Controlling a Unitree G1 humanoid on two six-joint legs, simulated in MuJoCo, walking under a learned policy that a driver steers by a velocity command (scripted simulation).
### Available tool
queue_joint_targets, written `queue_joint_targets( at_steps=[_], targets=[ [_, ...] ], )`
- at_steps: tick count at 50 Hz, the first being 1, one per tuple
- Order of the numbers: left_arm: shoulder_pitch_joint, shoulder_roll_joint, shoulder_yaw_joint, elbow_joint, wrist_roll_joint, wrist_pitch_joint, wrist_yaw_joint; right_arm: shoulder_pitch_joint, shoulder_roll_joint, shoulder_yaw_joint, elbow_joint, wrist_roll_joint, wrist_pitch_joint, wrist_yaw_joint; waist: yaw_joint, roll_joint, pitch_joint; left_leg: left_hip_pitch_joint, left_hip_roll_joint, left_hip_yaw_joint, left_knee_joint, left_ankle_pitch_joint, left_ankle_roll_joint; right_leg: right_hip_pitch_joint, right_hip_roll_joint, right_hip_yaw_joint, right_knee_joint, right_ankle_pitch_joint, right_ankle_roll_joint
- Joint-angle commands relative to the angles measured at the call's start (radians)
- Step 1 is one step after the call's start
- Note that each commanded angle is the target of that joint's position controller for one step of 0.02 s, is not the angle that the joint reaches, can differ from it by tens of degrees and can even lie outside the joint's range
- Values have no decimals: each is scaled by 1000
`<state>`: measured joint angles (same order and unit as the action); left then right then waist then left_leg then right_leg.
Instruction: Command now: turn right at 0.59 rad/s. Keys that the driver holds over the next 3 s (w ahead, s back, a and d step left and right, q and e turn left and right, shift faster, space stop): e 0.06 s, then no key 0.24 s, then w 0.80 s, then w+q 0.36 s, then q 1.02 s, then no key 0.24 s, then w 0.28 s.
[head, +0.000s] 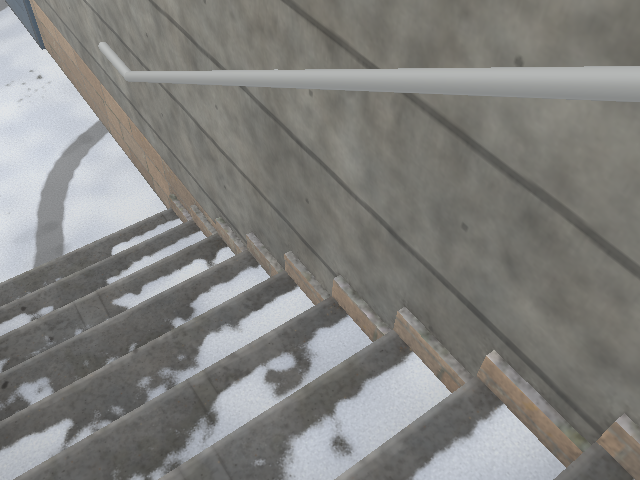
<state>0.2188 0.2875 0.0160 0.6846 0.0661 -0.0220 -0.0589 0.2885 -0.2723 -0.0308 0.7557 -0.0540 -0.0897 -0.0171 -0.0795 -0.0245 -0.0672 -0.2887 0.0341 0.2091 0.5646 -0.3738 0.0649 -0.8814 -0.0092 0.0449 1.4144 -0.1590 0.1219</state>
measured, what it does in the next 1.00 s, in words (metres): walks ahead: right foot, then left foot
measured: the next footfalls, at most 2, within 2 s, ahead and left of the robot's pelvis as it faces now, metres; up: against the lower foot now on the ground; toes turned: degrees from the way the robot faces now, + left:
right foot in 0.24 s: +0.06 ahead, -0.17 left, +0.00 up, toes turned -11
left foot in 0.68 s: +0.05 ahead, +0.06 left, +0.00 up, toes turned -5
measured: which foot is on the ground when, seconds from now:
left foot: down 0.00-0.24, up 0.26-0.66, down 0.68-1.00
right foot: up 0.00-0.22, down 0.24-0.70, up 0.72-1.00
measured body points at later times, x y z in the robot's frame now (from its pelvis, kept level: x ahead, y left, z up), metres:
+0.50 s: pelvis +0.03 -0.06 +0.00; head +0.05 -0.07 +0.45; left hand +0.08 +0.20 -0.12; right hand +0.12 -0.33 -0.12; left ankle +0.04 +0.06 -0.65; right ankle +0.02 -0.16 -0.73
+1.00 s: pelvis +0.17 -0.06 -0.04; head +0.20 -0.07 +0.41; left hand +0.40 +0.16 -0.14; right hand +0.05 -0.32 -0.17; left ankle +0.01 +0.07 -0.73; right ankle +0.34 -0.20 -0.72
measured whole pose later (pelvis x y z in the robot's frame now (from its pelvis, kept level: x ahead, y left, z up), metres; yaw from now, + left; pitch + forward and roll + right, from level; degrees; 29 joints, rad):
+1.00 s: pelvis +0.17 -0.06 -0.04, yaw -6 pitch -1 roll +1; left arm 0.02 0.27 0.07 0.79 0.02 0.02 -0.03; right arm 0.57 -0.28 -0.04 0.94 -0.03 -0.09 0.02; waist -0.08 -0.01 0.06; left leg -0.03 -0.01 0.02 0.73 -0.68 0.02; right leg -0.66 -0.02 0.00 0.75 0.28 -0.05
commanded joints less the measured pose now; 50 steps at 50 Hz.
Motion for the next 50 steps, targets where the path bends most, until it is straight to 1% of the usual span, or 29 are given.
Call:
queue_joint_targets(
  at_steps=[1, 4, 7, 9, 11, 12, 13, 14, 15, 17, 19, 23, 24, 26, 28, 32, 33, 34, 35, 36, 37, 38, 39, 41, 42, 44, 46, 47, 50],
  targets=[
    [-41, -8, -20, -77, 0, 2, -23, 50, -177, -45, -30, -11, -11, -15, -19, 110, 23, 210, 277, -196, -154, 595, 192, -66, -82, -45, -245, 2, 0],
    [-3, 37, -9, -76, 21, 1, -21, -62, -210, -55, -65, -28, -16, -14, 22, 108, 44, 89, 310, -192, -189, 501, 212, 90, -68, -93, -323, -60, -47],
    [-4, 20, -5, -78, 7, -2, 1, -95, -212, -74, -54, -7, -23, -13, 20, 153, 50, 128, 340, -210, -198, 342, 183, 196, -38, -119, -518, -165, -101],
    [-35, 10, -2, -90, -10, -9, 21, -128, -229, -93, -59, 2, -21, -7, 1, 165, 50, 194, 366, -220, -169, 273, 165, 246, -11, -139, -667, -162, -125],
    [-28, 11, 8, -62, -51, -34, 32, -79, -211, -97, -30, 11, -3, 6, 4, 106, 45, 181, 340, -192, -81, 189, 130, 443, 38, -170, -985, 119, -174],
    [6, 55, 42, -63, -26, -49, 41, -29, -145, -82, -12, 10, -7, 18, 32, 11, -77, 47, 231, -91, 131, 76, 46, 718, 2, -86, -976, 270, -246],
    [187, 234, 88, -56, -11, -58, 64, -73, -39, -49, -111, -24, -16, 27, 67, -191, -272, -274, 51, -40, 494, -394, -94, 1102, -297, 306, -968, 706, -521],
    [318, 188, 82, -6, 31, -74, 28, -151, -39, -41, -156, 3, -19, 47, 152, -45, -258, -482, -16, -306, 450, -404, -117, 1178, -372, 480, -1022, 410, -514],
    [317, 128, 82, 44, 6, -89, -2, -181, -32, -39, -133, 42, -18, 42, 166, -28, -82, -554, 36, -312, 473, -350, -132, 1062, -340, 365, -1007, 297, -440],
    [288, 94, 88, 59, -64, -82, -18, -125, -136, -66, -73, 1, -21, -1, 142, -65, -20, -514, 75, -242, 602, -321, -136, 856, -302, 261, -1068, 55, -424],
    [231, 87, 83, 54, -21, -56, -3, -28, -98, -55, -3, -33, -16, 11, 94, -41, 78, -369, 37, -230, 673, -128, -92, 508, -243, 226, -1160, -314, -395],
    [174, 46, 54, 52, -12, -84, 27, -16, -43, -38, 28, -18, -22, 58, 73, -52, 19, -327, -3, -222, 653, 61, -35, 436, -213, 165, -1118, -296, -386],
    [168, 37, 50, 67, 10, -87, 36, -2, -44, -31, 33, -30, -24, 64, 70, -73, 7, -321, 14, -249, 671, 135, -29, 430, -223, 170, -1072, -266, -376],
    [205, 8, 37, 90, 7, -89, 45, -33, -41, -22, 12, -35, -28, 66, 100, -65, -5, -357, 20, -255, 644, 170, -38, 475, -235, 168, -1006, -200, -396],
    [261, 7, 29, 110, -3, -90, 42, -62, -21, -12, -14, -40, -34, 64, 127, -71, -10, -333, 6, -219, 617, 77, -41, 487, -232, 174, -938, -193, -393],
    [215, 92, 41, 98, -12, -91, 33, -36, -14, -5, -32, -34, -54, 45, 106, -84, 35, -186, -29, -162, 516, -70, -47, 397, -224, 196, -826, -196, -376],
    [137, 129, 48, 75, -15, -88, 26, 48, -19, -7, -5, -23, -64, 39, 52, -48, 47, -49, -62, -107, 404, -35, -57, 317, -198, 158, -770, -183, -373],
    [142, 186, 91, 127, -75, -50, 61, 213, 6, -3, 53, 34, -1, 38, -21, -100, 1, 132, -97, -38, 227, 48, -65, 316, -152, 29, -684, 87, -294],
    [113, 165, 90, 104, -70, -34, 65, 368, -56, -24, 92, 15, 23, 35, -74, 36, 31, 312, -69, -143, 126, 203, -43, 167, -68, -72, -366, 219, -237],
    [55, 47, 68, 51, -54, -34, 60, 439, -183, -53, 122, 20, 31, 33, -70, 406, 121, 405, 160, -520, 15, 605, 21, -148, 55, -164, -7, -315, -171],
    [53, 30, 66, 46, -32, -28, 68, 460, -184, -46, 104, 62, 37, 36, -42, 261, 165, 459, 294, -739, -27, 948, 83, -336, 56, -66, 40, -397, -182],
    [-37, 7, 58, 23, -35, -21, 73, 458, -201, -53, 91, 47, 41, 24, -62, 188, 162, 427, 369, -858, -91, 693, 149, -372, 35, -24, 11, -403, -161],
    [-104, 16, 59, 22, -55, -13, 71, 359, -175, -46, 74, 28, 46, 15, -25, 106, 240, 325, 357, -830, -110, 546, 179, -359, -7, -6, -46, -332, -145],
    [-86, 22, 53, 27, -75, 2, 56, 139, -129, -34, 29, 10, 51, 25, 83, 124, 283, 59, 264, -637, -145, 420, 167, -80, -29, -23, -280, -211, -138],
    [-31, 9, 55, 65, -67, 24, 46, 104, -137, -42, 38, 13, 47, 30, 118, 169, 268, -9, 240, -564, -142, 366, 153, 68, -42, -22, -311, -96, -148],
    [40, 12, 62, 121, -54, 51, 41, 111, -127, -38, 70, 30, 23, 44, 151, 135, 232, -146, 171, -408, -112, 380, 97, 340, 12, -111, -333, 104, -167],
    [-98, 20, 68, 90, -41, 57, 38, 193, -101, -27, 114, 29, -5, 43, 98, 130, 244, 93, 170, -442, -63, 166, 98, 134, -25, -11, -408, 255, -175],
    [-255, 21, 67, 52, -35, 53, 34, 231, -95, -23, 118, 21, -16, 44, 32, 96, 267, 184, 136, -421, -53, 50, 113, 24, -5, -24, -544, 327, -178],
    [-361, 10, 52, 51, -44, 14, 15, 166, -113, -29, 114, 23, -38, 28, 17, 51, 222, 120, 109, -359, -20, -62, 103, 316, -40, -28, -876, 654, -175]
  ],
)
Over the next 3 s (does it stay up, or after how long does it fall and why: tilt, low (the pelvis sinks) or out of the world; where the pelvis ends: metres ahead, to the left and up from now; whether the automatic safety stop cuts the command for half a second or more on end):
stays up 0.68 0.00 -0.35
